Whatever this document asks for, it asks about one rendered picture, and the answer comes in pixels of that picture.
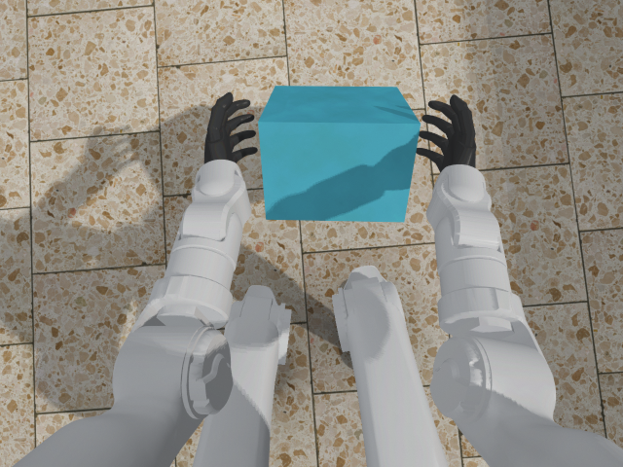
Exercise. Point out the robot right upper arm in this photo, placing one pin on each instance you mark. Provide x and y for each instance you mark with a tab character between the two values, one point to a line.
501	396

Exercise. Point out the right robot forearm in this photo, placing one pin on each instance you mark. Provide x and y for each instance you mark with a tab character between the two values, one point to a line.
475	288

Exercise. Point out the right robot shin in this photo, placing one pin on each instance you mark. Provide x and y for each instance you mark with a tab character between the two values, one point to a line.
388	288

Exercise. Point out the carton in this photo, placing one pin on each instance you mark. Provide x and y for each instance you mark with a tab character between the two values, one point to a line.
337	153

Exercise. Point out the robot left hand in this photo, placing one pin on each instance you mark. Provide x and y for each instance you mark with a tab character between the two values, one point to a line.
219	144

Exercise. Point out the right robot thigh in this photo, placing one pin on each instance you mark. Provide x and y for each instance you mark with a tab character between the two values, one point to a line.
397	424

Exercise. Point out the left robot forearm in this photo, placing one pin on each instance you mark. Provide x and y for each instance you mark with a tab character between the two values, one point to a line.
195	290

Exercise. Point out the robot left upper arm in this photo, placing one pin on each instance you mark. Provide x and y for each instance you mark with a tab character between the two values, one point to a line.
167	380

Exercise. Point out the robot right hand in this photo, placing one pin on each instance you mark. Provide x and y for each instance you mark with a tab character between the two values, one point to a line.
460	147

